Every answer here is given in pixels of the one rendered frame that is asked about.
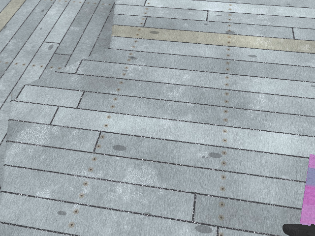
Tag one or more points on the right robot hand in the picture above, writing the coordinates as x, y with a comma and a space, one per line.
293, 229

